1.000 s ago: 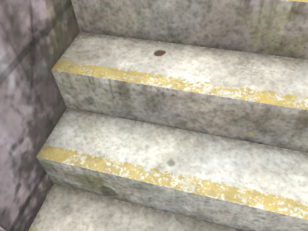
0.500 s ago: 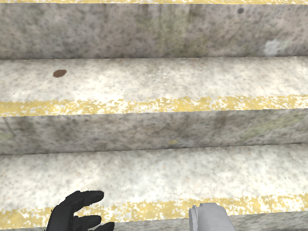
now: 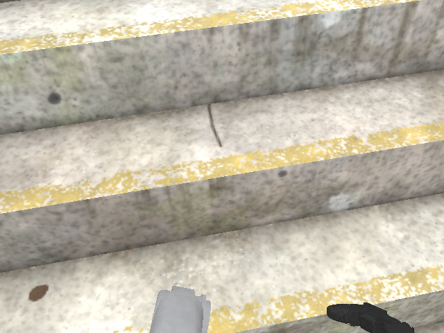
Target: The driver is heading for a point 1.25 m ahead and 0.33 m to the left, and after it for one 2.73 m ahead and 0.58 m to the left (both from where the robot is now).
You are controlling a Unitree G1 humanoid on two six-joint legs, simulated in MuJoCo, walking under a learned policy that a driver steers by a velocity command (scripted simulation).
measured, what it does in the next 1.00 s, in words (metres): climbs, turning left: left foot 0.20 m higher, then right foot 0.20 m higher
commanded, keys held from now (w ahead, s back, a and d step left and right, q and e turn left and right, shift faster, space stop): w+q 0.88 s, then w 0.12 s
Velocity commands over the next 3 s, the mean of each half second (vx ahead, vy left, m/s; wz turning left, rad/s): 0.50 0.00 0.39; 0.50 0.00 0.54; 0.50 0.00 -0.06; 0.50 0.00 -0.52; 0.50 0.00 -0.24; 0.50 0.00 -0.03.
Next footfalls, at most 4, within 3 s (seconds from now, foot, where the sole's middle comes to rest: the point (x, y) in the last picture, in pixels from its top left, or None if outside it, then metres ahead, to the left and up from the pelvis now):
0.18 left None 0.22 0.10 -0.57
0.60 right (271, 269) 0.52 -0.07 -0.37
1.14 left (90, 166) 0.67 0.31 -0.17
1.64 right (150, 16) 0.93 0.18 0.03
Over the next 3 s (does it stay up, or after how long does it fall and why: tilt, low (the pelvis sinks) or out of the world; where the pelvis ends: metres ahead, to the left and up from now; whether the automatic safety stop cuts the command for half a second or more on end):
stays up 1.39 0.26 1.19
